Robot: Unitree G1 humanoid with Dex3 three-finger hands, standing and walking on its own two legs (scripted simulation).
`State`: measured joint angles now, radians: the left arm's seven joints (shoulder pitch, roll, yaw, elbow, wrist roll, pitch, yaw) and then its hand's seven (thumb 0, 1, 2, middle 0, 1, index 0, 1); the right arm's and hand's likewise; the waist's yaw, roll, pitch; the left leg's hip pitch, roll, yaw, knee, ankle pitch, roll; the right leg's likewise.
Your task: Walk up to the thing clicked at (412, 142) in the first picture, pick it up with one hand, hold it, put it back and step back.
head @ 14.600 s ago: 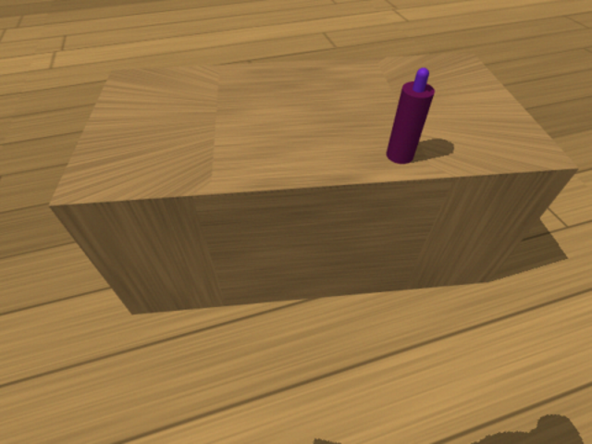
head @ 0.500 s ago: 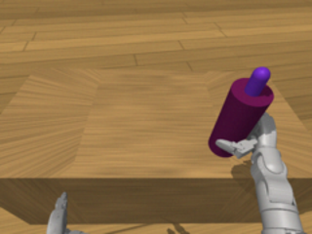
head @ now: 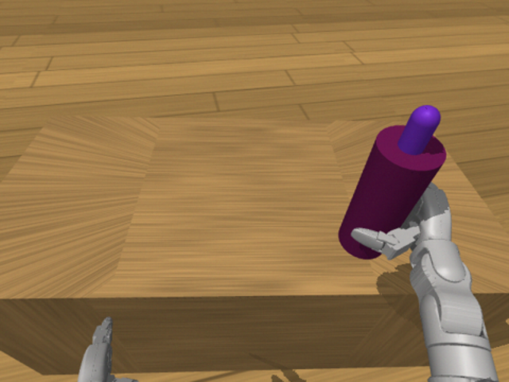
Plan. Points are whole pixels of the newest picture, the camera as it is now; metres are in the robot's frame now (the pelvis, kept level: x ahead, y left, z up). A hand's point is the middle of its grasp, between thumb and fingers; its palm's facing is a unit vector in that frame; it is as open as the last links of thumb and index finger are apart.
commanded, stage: hold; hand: right
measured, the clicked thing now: (388, 188) +0.32 -0.16 +0.19
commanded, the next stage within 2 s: crouch in 1.64 s
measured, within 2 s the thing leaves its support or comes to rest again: neither
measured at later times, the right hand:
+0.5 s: hand (382, 217) +0.32 -0.17 +0.13, palm faces +0.13 +0.99 +0.00, open 11.0 cm
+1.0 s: hand (380, 218) +0.32 -0.17 +0.13, palm faces +0.12 +0.99 +0.00, open 11.0 cm
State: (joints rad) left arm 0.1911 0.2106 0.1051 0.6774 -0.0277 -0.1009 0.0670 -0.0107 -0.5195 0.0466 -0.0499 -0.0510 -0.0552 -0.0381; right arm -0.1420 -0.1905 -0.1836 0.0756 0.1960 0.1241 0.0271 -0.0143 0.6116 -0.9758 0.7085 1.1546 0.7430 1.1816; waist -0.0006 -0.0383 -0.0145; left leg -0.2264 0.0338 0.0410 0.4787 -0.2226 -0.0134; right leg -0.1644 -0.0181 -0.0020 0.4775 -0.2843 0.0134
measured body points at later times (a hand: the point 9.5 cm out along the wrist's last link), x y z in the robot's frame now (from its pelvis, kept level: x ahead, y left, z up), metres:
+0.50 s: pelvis -0.01 +0.00 +0.00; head -0.02 +0.02 +0.45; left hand +0.16 +0.26 -0.09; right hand +0.31 -0.22 +0.13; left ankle +0.02 +0.13 -0.74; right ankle -0.02 -0.13 -0.74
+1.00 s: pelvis +0.00 +0.00 +0.00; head -0.02 +0.02 +0.45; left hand +0.16 +0.26 -0.09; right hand +0.31 -0.22 +0.13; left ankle +0.02 +0.13 -0.74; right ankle -0.02 -0.13 -0.74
